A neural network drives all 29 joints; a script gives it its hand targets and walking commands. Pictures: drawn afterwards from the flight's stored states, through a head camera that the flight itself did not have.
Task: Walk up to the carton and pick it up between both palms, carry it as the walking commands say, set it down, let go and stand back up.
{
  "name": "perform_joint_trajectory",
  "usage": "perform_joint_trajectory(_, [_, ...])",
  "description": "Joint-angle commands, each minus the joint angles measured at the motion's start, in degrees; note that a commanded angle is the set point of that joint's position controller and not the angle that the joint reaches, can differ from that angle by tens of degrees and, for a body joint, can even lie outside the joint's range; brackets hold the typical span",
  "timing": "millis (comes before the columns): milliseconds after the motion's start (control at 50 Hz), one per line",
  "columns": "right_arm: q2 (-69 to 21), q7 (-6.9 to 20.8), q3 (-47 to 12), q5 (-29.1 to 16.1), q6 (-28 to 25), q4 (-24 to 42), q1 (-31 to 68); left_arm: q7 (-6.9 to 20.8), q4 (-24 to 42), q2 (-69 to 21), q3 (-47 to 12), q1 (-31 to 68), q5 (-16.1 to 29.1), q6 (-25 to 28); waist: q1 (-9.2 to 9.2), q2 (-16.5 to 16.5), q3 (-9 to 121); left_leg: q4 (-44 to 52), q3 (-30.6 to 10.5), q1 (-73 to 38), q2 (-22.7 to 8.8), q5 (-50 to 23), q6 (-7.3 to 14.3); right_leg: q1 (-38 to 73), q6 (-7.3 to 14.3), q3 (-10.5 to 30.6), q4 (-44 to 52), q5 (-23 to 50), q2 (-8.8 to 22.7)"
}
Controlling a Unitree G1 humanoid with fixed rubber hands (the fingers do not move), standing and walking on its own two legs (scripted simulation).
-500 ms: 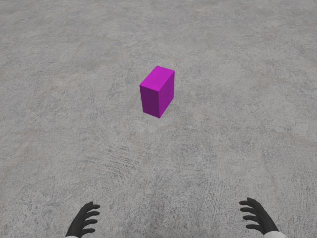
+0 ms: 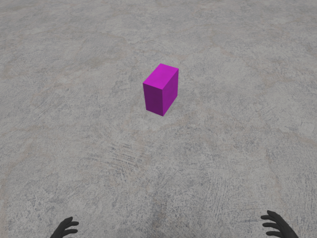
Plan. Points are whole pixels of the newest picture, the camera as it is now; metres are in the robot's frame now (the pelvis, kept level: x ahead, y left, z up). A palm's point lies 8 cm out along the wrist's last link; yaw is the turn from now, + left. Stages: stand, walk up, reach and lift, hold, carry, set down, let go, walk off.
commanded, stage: stand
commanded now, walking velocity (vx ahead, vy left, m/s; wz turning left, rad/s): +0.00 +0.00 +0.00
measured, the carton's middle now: (161, 90) +1.27 +0.02 -0.60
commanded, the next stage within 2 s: walk up in 1.20 s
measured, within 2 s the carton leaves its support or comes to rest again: neither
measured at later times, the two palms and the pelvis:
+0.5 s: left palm out of the picture +0.09 +0.30 -0.08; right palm out of the picture +0.08 -0.30 -0.08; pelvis -0.01 +0.00 +0.02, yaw +0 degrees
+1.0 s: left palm out of the picture +0.07 +0.31 -0.08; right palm out of the picture +0.08 -0.30 -0.08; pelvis -0.01 +0.00 +0.03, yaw +1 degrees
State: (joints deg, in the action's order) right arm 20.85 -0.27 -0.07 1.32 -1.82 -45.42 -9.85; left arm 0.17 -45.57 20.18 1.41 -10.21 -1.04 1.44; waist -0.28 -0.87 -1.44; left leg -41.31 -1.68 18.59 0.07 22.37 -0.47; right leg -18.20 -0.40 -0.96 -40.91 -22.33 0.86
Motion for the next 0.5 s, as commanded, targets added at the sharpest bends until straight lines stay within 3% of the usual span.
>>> perform_joint_trajectory(0, [10.7, -0.7, 2.8, -0.2, -1.0, 2.8, 1.5, -0.7, 2.1, 10.7, 2.7, 2.1, 0.4, 1.3, 0.16, 0.0, 3.9, 8.2, -5.7, -2.5, -4.6, -17.1, 5.1, 2.5, 4.1, 6.1, 7.3, 14.8, 3.8])
perform_joint_trajectory(20, [10.3, -0.6, 2.7, -0.5, -0.9, 2.5, 1.8, -0.7, 1.8, 10.9, 2.7, 2.6, 0.5, 1.3, 0.15, 1.4, 2.4, 8.4, -5.9, -1.6, -4.5, -16.8, 4.9, 2.6, 4.2, 6.5, 8.2, 14.7, 4.0])
perform_joint_trajectory(100, [10.5, -0.6, 2.4, -0.3, -0.9, 0.9, 3.2, -0.8, 0.5, 10.7, 2.4, 3.5, 0.3, 1.3, -0.12, 1.0, 3.2, 9.7, -5.7, -2.6, -4.5, -15.2, 4.7, 4.2, 4.5, 6.0, 9.9, 13.9, 4.0])
perform_joint_trajectory(140, [10.3, -0.5, 2.6, -0.6, -0.8, 0.5, 3.4, -0.6, -0.1, 11.0, 2.2, 4.8, 0.2, 1.2, 0.70, 2.4, 3.1, 10.4, -5.1, -3.6, -4.4, -13.5, 4.1, 3.9, 4.4, 6.0, 12.1, 13.0, 4.3])
perform_joint_trajectory(160, [10.1, -0.5, 2.3, -0.7, -0.8, 0.0, 2.5, -0.5, -0.9, 11.1, 2.0, 4.4, 0.4, 1.2, 0.60, 1.3, 3.9, 10.7, -5.0, -3.3, -4.0, -12.0, 4.0, 5.0, 4.6, 7.0, 12.3, 11.9, 4.9])
perform_joint_trajectory(220, [10.8, -0.2, 2.4, -0.3, -0.8, -1.4, 3.1, -0.5, -1.4, 11.4, 1.9, 6.1, 0.3, 1.1, 0.50, 1.9, 2.7, 12.2, -5.2, -3.9, -4.2, -10.4, 3.7, 3.5, 3.9, 7.0, 14.0, 7.9, 4.7])
perform_joint_trajectory(380, [11.0, -0.3, 1.9, -0.4, -1.0, -4.6, 4.8, -0.2, -5.7, 10.4, 1.2, 6.2, 0.6, 0.8, -0.08, 0.0, 3.4, 17.0, -6.4, -5.7, -5.5, -14.4, 3.8, 7.0, 3.1, 5.4, 16.1, 11.3, 4.3])
perform_joint_trajectory(400, [10.9, -0.1, 2.2, -0.5, -0.9, -5.0, 4.0, -0.2, -5.6, 11.0, 1.5, 5.6, 0.6, 1.1, -0.06, -1.5, 3.7, 17.6, -6.3, -5.5, -5.5, -14.1, 3.5, 8.3, 3.4, 5.7, 16.3, 11.5, 4.6])
perform_joint_trajectory(460, [10.9, -0.2, 1.5, -0.8, -0.9, -6.8, 3.7, 0.0, -7.1, 10.1, 0.7, 6.1, 0.8, 1.2, -0.21, 0.8, 3.4, 18.6, -6.4, -6.4, -5.9, -14.8, 3.5, 9.0, 3.3, 6.2, 17.5, 12.5, 5.0])
perform_joint_trajectory(480, [11.4, -0.1, 1.4, -0.5, -0.9, -7.1, 4.0, -0.1, -7.5, 10.5, 0.8, 5.7, 0.9, 1.0, -0.48, -0.3, 3.3, 18.7, -6.6, -6.2, -5.7, -15.0, 3.6, 9.6, 3.1, 5.8, 18.1, 14.2, 4.9])
